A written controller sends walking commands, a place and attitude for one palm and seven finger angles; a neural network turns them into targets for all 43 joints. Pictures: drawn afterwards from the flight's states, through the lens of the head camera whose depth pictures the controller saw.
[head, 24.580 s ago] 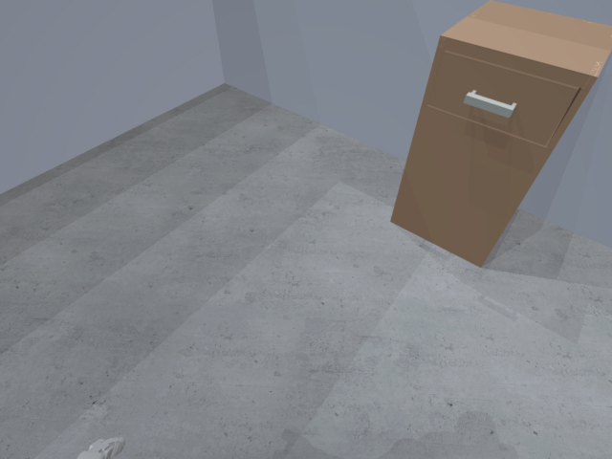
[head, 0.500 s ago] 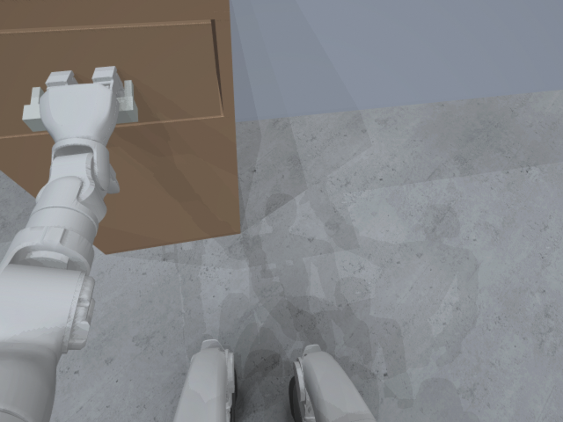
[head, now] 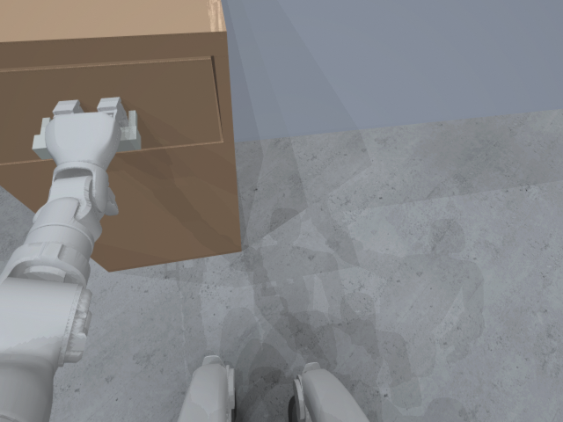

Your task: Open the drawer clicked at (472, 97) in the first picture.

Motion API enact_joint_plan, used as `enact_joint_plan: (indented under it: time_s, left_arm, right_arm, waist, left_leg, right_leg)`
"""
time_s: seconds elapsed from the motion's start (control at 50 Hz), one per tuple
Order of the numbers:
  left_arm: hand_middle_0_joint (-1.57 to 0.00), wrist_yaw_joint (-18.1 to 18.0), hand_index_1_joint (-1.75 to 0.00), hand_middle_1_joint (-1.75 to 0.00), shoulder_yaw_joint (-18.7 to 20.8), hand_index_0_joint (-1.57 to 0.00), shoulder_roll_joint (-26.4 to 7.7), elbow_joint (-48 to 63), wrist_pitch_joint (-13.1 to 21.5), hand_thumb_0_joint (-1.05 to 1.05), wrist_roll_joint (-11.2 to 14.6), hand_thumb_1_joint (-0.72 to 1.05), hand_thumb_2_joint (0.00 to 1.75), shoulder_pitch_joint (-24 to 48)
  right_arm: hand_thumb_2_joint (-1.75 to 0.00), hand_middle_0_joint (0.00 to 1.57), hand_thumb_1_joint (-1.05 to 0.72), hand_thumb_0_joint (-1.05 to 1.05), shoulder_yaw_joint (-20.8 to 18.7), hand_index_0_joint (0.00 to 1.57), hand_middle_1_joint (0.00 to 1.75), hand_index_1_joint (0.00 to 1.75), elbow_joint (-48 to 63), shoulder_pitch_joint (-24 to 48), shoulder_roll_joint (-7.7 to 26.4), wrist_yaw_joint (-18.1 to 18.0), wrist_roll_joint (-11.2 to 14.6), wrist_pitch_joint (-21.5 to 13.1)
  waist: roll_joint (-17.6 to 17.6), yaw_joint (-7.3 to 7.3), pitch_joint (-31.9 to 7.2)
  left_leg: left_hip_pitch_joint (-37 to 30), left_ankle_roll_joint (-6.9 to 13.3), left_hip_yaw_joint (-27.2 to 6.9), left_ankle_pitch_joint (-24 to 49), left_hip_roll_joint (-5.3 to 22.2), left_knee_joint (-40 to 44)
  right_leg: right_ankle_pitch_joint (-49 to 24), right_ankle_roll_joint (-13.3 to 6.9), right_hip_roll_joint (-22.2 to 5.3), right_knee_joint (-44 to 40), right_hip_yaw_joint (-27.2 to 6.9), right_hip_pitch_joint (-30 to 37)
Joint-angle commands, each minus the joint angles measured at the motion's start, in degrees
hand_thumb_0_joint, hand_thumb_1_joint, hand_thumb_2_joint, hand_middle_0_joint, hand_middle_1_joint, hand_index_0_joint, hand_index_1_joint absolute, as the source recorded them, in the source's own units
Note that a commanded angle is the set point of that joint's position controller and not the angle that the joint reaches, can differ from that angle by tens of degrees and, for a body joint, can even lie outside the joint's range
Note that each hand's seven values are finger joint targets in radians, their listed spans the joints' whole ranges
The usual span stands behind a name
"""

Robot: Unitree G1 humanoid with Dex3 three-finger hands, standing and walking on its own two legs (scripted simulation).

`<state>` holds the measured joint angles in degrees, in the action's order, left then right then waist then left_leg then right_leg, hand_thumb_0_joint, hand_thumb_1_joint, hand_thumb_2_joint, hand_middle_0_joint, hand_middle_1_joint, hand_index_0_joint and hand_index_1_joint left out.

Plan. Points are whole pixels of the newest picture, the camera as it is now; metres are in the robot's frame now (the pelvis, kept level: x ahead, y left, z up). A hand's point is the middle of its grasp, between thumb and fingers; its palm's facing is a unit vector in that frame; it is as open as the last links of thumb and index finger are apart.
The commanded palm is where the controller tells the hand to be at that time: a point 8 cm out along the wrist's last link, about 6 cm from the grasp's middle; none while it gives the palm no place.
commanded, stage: close the thumb around the handle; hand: left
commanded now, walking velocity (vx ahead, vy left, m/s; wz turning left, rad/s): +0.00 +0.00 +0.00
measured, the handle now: (90, 131) +0.54 +0.26 +0.02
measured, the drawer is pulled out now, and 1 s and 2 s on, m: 0.00 0.00 0.01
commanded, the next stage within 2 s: pull the drawer open in 0.58 s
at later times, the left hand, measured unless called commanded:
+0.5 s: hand (101, 162) +0.50 +0.24 +0.00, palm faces -0.05 -0.03 -1.00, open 6.1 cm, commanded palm +0.51 +0.23 +0.05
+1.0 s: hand (101, 164) +0.50 +0.24 +0.00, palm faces -0.05 -0.04 -1.00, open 5.8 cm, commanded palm +0.47 +0.23 +0.05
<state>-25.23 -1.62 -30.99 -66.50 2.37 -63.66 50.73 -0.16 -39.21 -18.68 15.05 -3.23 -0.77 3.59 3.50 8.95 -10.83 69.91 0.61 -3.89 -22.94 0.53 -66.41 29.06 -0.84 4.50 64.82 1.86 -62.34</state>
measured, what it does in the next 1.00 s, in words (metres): stands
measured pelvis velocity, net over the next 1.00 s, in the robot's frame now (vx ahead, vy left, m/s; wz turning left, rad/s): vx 0.03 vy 0.02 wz -0.03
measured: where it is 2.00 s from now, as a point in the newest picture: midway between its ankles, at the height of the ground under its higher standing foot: outside the picture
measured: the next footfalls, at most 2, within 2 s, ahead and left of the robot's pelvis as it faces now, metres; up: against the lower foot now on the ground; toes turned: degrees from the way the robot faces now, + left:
none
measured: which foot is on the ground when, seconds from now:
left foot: down 0.00-1.00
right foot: down 0.00-1.00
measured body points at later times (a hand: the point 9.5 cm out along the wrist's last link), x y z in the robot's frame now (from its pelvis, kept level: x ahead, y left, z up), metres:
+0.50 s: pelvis +0.00 +0.01 +0.00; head +0.12 +0.03 +0.44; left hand +0.50 +0.24 +0.05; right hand +0.01 -0.26 -0.11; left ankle +0.07 +0.11 -0.64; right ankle +0.01 -0.12 -0.64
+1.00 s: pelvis +0.03 +0.02 +0.02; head +0.15 +0.03 +0.46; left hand +0.50 +0.24 +0.05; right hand +0.03 -0.25 -0.10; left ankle +0.07 +0.11 -0.64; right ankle +0.01 -0.12 -0.64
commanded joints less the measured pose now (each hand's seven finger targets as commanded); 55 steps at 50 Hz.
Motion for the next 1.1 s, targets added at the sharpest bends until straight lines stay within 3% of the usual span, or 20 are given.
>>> enact_joint_plan:
  time_s: [0.0, 0.02, 0.08, 0.16, 0.22, 0.26, 0.3, 0.36, 0.4, 0.44, 0.5, 0.56, 0.64, 0.7, 0.76, 0.84, 0.9, 0.98, 1.02, 1.08]
  left_arm:
    - [-0.33, -2.33, -1.24, -1.24, 5.46, -0.33, -18.09, 7.34, -4.34, 0.0, 1.74, -0.11, 0.47, 27.42]
    - [-0.33, -2.42, -1.25, -1.25, 4.67, -0.33, -17.31, 6.6, -5.12, 0.0, 1.74, -0.05, 0.49, 27.02]
    - [-0.34, -2.39, -1.27, -1.27, 5.75, -0.34, -20.0, 5.6, -6.85, 0.0, 1.95, 0.12, 0.56, 27.82]
    - [-0.36, -1.86, -1.29, -1.29, 3.99, -0.36, -17.71, 4.76, -7.62, 0.0, 1.72, 0.34, 0.66, 28.7]
    - [-0.37, -1.31, -1.31, -1.31, 4.19, -0.37, -17.76, 4.82, -7.11, 0.0, 1.64, 0.51, 0.73, 28.13]
    - [-0.38, -0.92, -1.32, -1.32, 3.46, -0.38, -16.88, 2.6, -7.03, 0.0, 1.6, 0.62, 0.78, 27.0]
    - [-0.39, -0.56, -1.33, -1.33, 3.92, -0.39, -17.37, 2.62, -6.21, 0.0, 1.89, 0.73, 0.83, 27.48]
    - [-0.4, -0.69, -1.35, -1.35, 4.26, -0.4, -18.11, 3.3, -5.08, 0.0, 1.24, 0.9, 0.9, 27.59]
    - [-0.4, -0.82, -1.35, -1.35, 3.9, -0.4, -16.65, 3.15, -4.82, 0.0, 1.65, 0.9, 0.9, 27.36]
    - [-0.4, -1.5, -1.35, -1.35, 5.45, -0.4, -18.37, 4.05, -4.27, 0.0, 1.32, 0.9, 0.9, 27.12]
    - [-0.4, -2.33, -1.35, -1.35, 4.02, -0.4, -15.86, 10.13, -2.4, 0.0, 0.08, 0.9, 0.9, 30.54]
    - [-0.4, -3.91, -1.35, -1.35, 4.72, -0.4, -15.59, 9.43, -3.5, 0.0, -0.43, 0.9, 0.9, 28.75]
    - [-0.4, -4.23, -1.35, -1.35, 3.04, -0.4, -12.42, 10.41, -4.94, 0.0, 0.45, 0.9, 0.9, 29.22]
    - [-0.4, -3.93, -1.35, -1.35, 4.71, -0.4, -13.71, 9.87, -5.84, 0.0, 1.29, 0.9, 0.9, 26.6]
    - [-0.4, -3.27, -1.35, -1.35, 3.1, -0.4, -10.34, 10.33, -5.84, 0.0, 2.16, 0.9, 0.9, 22.8]
    - [-0.4, -2.43, -1.35, -1.35, 3.83, -0.4, -10.05, 10.7, -5.08, 0.0, 2.88, 0.9, 0.9, 17.8]
    - [-0.4, -2.26, -1.35, -1.35, 3.18, -0.4, -6.84, 14.14, -3.96, 0.0, 2.88, 0.9, 0.9, 13.56]
    - [-0.4, -2.56, -1.35, -1.35, 3.28, -0.4, -4.57, 15.97, -2.97, 0.0, 3.04, 0.9, 0.9, 6.49]
    - [-0.4, -2.81, -1.35, -1.35, 4.59, -0.4, -5.45, 17.31, -2.41, 0.0, 2.58, 0.9, 0.9, 3.6]
    - [-0.4, -3.38, -1.35, -1.35, 3.52, -0.4, -3.28, 18.49, -2.43, 0.0, 2.26, 0.9, 0.9, 1.28]
  right_arm:
    - [-0.9, 0.2, -0.9, 0.0, -3.05, 0.2, 0.3, 0.3, 1.91, -8.85, 9.07, -0.25, -0.13, -0.44]
    - [-0.9, 0.2, -0.9, 0.0, -3.06, 0.2, 0.3, 0.3, 1.88, -9.01, 9.16, -0.17, -0.02, -0.26]
    - [-0.9, 0.2, -0.9, 0.0, -2.56, 0.2, 0.3, 0.3, 1.65, -8.76, 9.4, -0.24, 0.08, 0.33]
    - [-0.9, 0.2, -0.9, 0.0, -2.61, 0.2, 0.3, 0.3, 1.28, -8.8, 9.28, -0.3, 0.12, 0.63]
    - [-0.9, 0.2, -0.9, 0.0, -2.53, 0.2, 0.3, 0.3, 1.32, -8.79, 9.24, -0.26, 0.02, 0.62]
    - [-0.9, 0.2, -0.9, 0.0, -2.36, 0.2, 0.3, 0.3, 1.45, -8.49, 9.19, -0.35, 0.06, 0.64]
    - [-0.9, 0.2, -0.9, 0.0, -2.21, 0.2, 0.3, 0.3, 1.49, -8.31, 9.16, -0.3, -0.01, 0.38]
    - [-0.9, 0.2, -0.9, 0.0, -2.41, 0.2, 0.3, 0.3, 1.8, -8.57, 9.41, -0.44, -0.05, 0.11]
    - [-0.9, 0.2, -0.9, 0.0, -2.62, 0.2, 0.3, 0.3, 1.69, -8.7, 9.25, -0.18, -0.12, 0.02]
    - [-0.9, 0.2, -0.9, 0.0, -2.8, 0.2, 0.3, 0.3, 1.9, -8.8, 9.71, -0.14, -0.26, 0.05]
    - [-0.9, 0.2, -0.9, 0.0, -3.66, 0.2, 0.3, 0.3, 1.91, -8.82, 9.26, -0.02, -0.54, -0.59]
    - [-0.9, 0.2, -0.9, 0.0, -3.94, 0.2, 0.3, 0.3, 1.13, -9.09, 9.47, 0.2, -0.84, -0.38]
    - [-0.9, 0.2, -0.9, 0.0, -4.18, 0.2, 0.3, 0.3, 0.72, -9.33, 9.29, 0.62, -0.94, -0.34]
    - [-0.9, 0.2, -0.9, 0.0, -4.12, 0.2, 0.3, 0.3, 0.6, -8.94, 9.4, 0.7, -0.96, -0.01]
    - [-0.9, 0.2, -0.9, 0.0, -4.28, 0.2, 0.3, 0.3, 0.79, -8.79, 8.97, 1.05, -0.85, 0.42]
    - [-0.9, 0.2, -0.9, 0.0, -4.3, 0.2, 0.3, 0.3, 0.94, -8.38, 8.82, 1.24, -0.73, 0.96]
    - [-0.9, 0.2, -0.9, 0.0, -5.03, 0.2, 0.3, 0.3, 1.24, -8.09, 8.31, 1.69, -0.96, 1.31]
    - [-0.9, 0.2, -0.9, 0.0, -5.59, 0.2, 0.3, 0.3, 1.5, -7.5, 7.85, 2.1, -1.03, 2.0]
    - [-0.9, 0.2, -0.9, 0.0, -5.86, 0.2, 0.3, 0.3, 1.57, -7.26, 7.83, 2.17, -1.1, 2.39]
    - [-0.9, 0.2, -0.9, 0.0, -6.19, 0.2, 0.3, 0.3, 1.68, -6.88, 7.6, 2.49, -1.15, 2.81]
  waist:
    - [3.44, 2.15, -24.26]
    - [2.91, 2.46, -24.4]
    - [2.03, 2.29, -23.4]
    - [2.0, 3.23, -21.84]
    - [3.22, 2.63, -22.23]
    - [0.98, 3.28, -19.17]
    - [1.27, 2.95, -18.06]
    - [1.68, 2.83, -19.79]
    - [1.97, 3.07, -19.47]
    - [1.4, 2.46, -20.72]
    - [6.27, 2.36, -25.21]
    - [6.28, 2.08, -25.97]
    - [7.54, 2.06, -26.31]
    - [6.28, 0.99, -26.8]
    - [6.22, 0.43, -26.47]
    - [4.67, -0.82, -25.19]
    - [6.47, -2.27, -26.79]
    - [3.79, -3.19, -25.41]
    - [2.89, -4.03, -25.96]
    - [1.46, -3.74, -24.57]
  left_leg:
    - [-22.96, 2.86, 2.34, 3.38, -1.07, 7.06]
    - [-23.42, 2.91, 2.43, 3.23, -1.11, 7.24]
    - [-22.04, 2.96, 2.78, 2.18, -1.25, 7.91]
    - [-23.85, 2.93, 2.53, 2.07, -1.08, 8.83]
    - [-24.31, 2.92, 2.58, 2.74, -1.15, 9.02]
    - [-22.47, 3.01, 2.49, 0.52, -1.15, 9.19]
    - [-21.47, 2.98, 2.37, -0.64, -1.23, 9.43]
    - [-21.37, 2.94, 2.19, -0.27, -1.16, 8.79]
    - [-22.41, 2.9, 2.05, 0.33, -1.06, 8.89]
    - [-22.58, 2.83, 1.83, -0.05, -0.91, 8.81]
    - [-27.77, 2.27, 0.79, 2.36, -0.56, 8.58]
    - [-30.29, 1.94, 0.13, 4.03, -0.12, 8.61]
    - [-33.15, 1.57, -0.31, 5.96, 0.03, 9.52]
    - [-33.42, 1.62, -0.12, 6.24, -0.02, 10.07]
    - [-35.18, 1.53, 0.34, 8.22, 0.11, 10.89]
    - [-35.19, 1.57, 0.75, 10.56, 0.26, 11.56]
    - [-39.5, 1.09, 0.69, 16.51, 0.61, 11.75]
    - [-38.9, 1.33, 1.91, 20.13, 0.62, 11.46]
    - [-39.23, 1.28, 2.17, 23.39, 0.67, 11.2]
    - [-37.92, 1.48, 2.78, 24.86, 0.33, 10.82]
  right_leg:
    - [-7.0, -0.15, -0.03, -12.44, -0.55, 6.84]
    - [-6.96, -0.01, 0.08, -12.84, -0.49, 7.04]
    - [-6.56, 0.23, -0.05, -13.65, -0.79, 8.9]
    - [-6.44, 0.24, 0.0, -14.49, -0.49, 7.67]
    - [-6.93, 0.07, 0.02, -14.37, -0.56, 8.04]
    - [-5.15, 0.14, 0.02, -14.85, -0.5, 7.21]
    - [-4.18, -0.04, -0.08, -14.6, -0.44, 7.04]
    - [-4.29, -0.12, -0.1, -13.74, -0.47, 6.36]
    - [-4.72, -0.21, -0.11, -13.66, -0.2, 5.72]
    - [-4.17, -0.18, -0.04, -13.22, -0.13, 5.43]
    - [-5.27, -0.77, 0.04, -11.76, 0.42, 2.93]
    - [-5.94, -0.83, 0.27, -11.48, 1.03, 1.68]
    - [-6.96, -1.01, 0.36, -11.9, 1.56, 1.77]
    - [-7.11, -1.0, 0.41, -12.55, 1.36, 3.74]
    - [-8.42, -1.03, 0.62, -13.58, 1.54, 5.34]
    - [-10.28, -1.1, 0.76, -14.16, 1.47, 7.73]
    - [-13.36, -1.52, 0.92, -13.96, 1.82, 8.47]
    - [-17.61, -1.34, 0.97, -14.67, 1.49, 11.79]
    - [-21.22, -1.31, 0.89, -14.01, 1.29, 13.54]
    - [-24.78, -1.16, 0.75, -14.18, 0.92, 15.3]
